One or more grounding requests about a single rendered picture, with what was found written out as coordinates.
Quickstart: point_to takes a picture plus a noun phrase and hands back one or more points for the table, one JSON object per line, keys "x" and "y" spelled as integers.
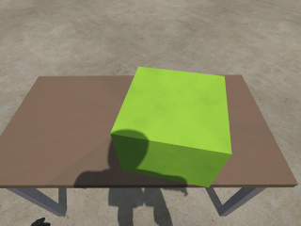
{"x": 60, "y": 137}

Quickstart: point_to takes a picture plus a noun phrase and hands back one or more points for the carton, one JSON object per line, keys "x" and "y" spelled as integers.
{"x": 174, "y": 125}

